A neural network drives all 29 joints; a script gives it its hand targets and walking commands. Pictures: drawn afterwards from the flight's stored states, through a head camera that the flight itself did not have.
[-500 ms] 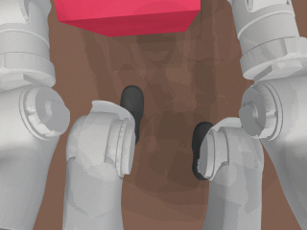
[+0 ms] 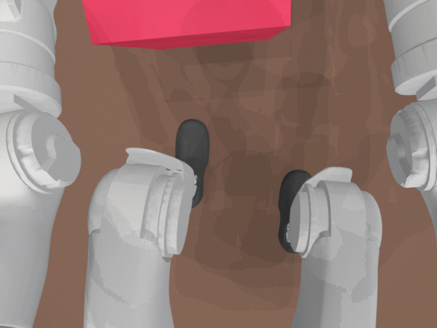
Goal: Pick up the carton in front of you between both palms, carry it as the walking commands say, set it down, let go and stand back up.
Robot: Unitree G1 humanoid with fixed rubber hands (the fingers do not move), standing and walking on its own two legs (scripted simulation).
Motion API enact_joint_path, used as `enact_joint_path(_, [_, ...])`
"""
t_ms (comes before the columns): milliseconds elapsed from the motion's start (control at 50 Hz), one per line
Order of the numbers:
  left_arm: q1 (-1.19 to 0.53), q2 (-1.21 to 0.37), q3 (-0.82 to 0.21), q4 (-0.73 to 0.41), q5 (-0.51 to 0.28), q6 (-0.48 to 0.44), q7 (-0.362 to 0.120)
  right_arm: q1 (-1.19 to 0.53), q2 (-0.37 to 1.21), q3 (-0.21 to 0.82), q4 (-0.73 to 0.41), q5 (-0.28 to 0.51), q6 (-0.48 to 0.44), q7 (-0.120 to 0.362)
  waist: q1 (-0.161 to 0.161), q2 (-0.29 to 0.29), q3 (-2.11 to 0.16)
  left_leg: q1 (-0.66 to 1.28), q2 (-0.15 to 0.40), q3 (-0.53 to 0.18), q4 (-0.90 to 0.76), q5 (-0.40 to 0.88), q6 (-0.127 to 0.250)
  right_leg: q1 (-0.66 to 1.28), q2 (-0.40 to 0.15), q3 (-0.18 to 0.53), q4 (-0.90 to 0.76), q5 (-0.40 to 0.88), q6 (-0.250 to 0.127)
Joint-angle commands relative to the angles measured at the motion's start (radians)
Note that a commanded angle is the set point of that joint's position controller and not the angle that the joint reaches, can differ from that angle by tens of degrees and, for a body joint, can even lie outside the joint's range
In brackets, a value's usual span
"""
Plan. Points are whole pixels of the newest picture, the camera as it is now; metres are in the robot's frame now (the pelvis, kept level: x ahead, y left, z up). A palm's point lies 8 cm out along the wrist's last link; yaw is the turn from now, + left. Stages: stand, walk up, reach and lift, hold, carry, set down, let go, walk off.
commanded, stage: set down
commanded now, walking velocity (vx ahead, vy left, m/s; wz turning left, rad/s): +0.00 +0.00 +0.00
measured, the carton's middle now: out of the picture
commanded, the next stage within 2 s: let go in 0.94 s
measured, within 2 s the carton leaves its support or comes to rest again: neither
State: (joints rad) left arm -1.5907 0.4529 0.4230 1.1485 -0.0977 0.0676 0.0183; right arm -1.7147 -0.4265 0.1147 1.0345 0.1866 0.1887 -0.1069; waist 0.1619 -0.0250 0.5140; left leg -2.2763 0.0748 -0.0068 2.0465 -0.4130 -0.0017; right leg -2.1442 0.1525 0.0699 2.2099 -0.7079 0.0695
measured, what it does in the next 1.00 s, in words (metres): rises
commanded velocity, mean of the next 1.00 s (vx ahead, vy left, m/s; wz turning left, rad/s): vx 0.00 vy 0.00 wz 0.00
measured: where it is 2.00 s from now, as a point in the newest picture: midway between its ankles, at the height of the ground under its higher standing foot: (242, 201)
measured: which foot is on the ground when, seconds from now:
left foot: down 0.00-1.00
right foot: down 0.00-1.00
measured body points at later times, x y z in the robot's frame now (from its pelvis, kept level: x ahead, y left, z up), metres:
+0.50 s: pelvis +0.01 +0.00 +0.10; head +0.37 +0.06 +0.36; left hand +0.54 +0.33 -0.01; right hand +0.65 -0.04 -0.01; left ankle +0.15 +0.13 -0.35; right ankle +0.08 -0.12 -0.35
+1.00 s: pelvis +0.04 +0.01 +0.23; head +0.37 +0.06 +0.53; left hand +0.53 +0.34 +0.13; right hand +0.65 -0.05 +0.14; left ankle +0.15 +0.13 -0.35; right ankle +0.08 -0.12 -0.35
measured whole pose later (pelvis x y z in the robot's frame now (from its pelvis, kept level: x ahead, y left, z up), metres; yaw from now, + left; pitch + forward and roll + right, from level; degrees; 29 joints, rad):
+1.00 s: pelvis +0.04 +0.01 +0.23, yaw +1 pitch +48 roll -3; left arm -1.24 0.29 0.46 0.79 0.04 0.27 -0.02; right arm -1.39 -0.32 -0.21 0.93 -0.04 0.30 -0.04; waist 0.16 -0.07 0.00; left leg -1.76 0.02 -0.03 1.16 -0.23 -0.01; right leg -1.64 0.06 0.04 1.27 -0.46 0.03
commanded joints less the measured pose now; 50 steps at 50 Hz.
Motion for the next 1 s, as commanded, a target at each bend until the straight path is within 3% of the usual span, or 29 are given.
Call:
enact_joint_path(0, [-0.241, 0.192, -0.001, -0.197, -0.011, 0.01, 0.015, -0.355, -0.059, -0.042, -0.193, -0.021, -0.001, -0.021, 0.165, -0.162, -1.529, 1.129, -0.052, 0.048, -0.071, 0.534, 0.013, 0.331, -0.062, -0.137, -0.262, 0.287, -0.002])
enact_joint_path(80, [-0.251, 0.176, -0.022, -0.286, -0.018, 0.079, 0.04, -0.35, -0.095, -0.103, -0.218, -0.04, 0.05, -0.041, 0.128, -0.1, -1.659, 1.281, -0.079, 0.082, -0.122, 0.496, 0.002, 0.324, -0.032, -0.17, -0.336, 0.215, -0.015])
enact_joint_path(160, [-0.22, 0.098, -0.048, -0.256, 0.01, 0.126, 0.038, -0.269, -0.079, -0.181, -0.111, -0.074, 0.083, -0.022, 0.084, -0.038, -1.464, 1.146, -0.084, 0.09, -0.193, 0.351, -0.019, 0.237, -0.029, -0.162, -0.409, 0.116, -0.032])
enact_joint_path(240, [-0.18, 0.042, -0.035, -0.25, 0.055, 0.131, 0.024, -0.194, -0.044, -0.246, -0.045, -0.125, 0.077, 0.007, 0.07, -0.008, -1.374, 1.08, -0.089, 0.086, -0.253, 0.318, -0.029, 0.187, -0.025, -0.152, -0.465, 0.11, -0.037])
enact_joint_path(360, [-0.128, 0.039, 0.001, -0.318, 0.087, 0.144, 0.02, -0.174, -0.037, -0.271, -0.096, -0.161, 0.077, 0.017, 0.083, -0.03, -1.476, 1.124, -0.104, 0.093, -0.34, 0.367, -0.03, 0.253, -0.013, -0.154, -0.549, 0.144, -0.03])
enact_joint_path(580, [-0.007, 0.056, -0.001, -0.478, 0.047, 0.204, 0.011, -0.127, -0.033, -0.239, -0.266, -0.148, 0.124, 0.011, 0.098, -0.113, -1.724, 1.319, -0.119, 0.103, -0.525, 0.573, -0.019, 0.484, -0.005, -0.171, -0.719, 0.298, -0.013])
enact_joint_path(900, [0.114, -0.017, 0.034, -0.463, 0.12, 0.193, -0.031, 0.025, 0.003, -0.318, -0.21, -0.209, 0.102, 0.064, 0.072, -0.082, -1.581, 1.465, -0.113, 0.08, -0.845, 0.611, -0.02, 0.652, -0.025, -0.132, -1.06, 0.379, -0.014])
enact_joint_path(980, [0.18, -0.039, 0.047, -0.461, 0.162, 0.176, -0.053, 0.108, 0.042, -0.353, -0.208, -0.253, 0.089, 0.068, 0.052, -0.072, -1.574, 1.518, -0.111, 0.078, -0.914, 0.629, -0.018, 0.736, -0.031, -0.124, -1.142, 0.434, -0.009])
